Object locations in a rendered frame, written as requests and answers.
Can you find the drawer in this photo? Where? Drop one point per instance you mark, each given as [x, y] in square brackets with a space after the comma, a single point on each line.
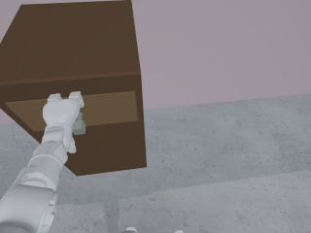
[98, 109]

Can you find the handle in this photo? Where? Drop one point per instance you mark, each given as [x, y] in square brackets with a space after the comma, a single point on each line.
[79, 127]

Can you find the left robot shin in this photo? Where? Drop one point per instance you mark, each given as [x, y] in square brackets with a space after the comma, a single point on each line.
[131, 228]

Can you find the left robot upper arm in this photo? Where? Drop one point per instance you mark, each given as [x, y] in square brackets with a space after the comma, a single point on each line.
[28, 209]

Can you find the cabinet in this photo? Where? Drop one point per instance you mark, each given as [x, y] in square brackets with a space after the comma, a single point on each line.
[90, 47]

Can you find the left robot hand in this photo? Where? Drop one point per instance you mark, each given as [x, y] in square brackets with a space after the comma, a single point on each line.
[63, 111]

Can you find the robot left forearm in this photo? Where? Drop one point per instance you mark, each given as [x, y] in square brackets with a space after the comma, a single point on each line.
[47, 161]

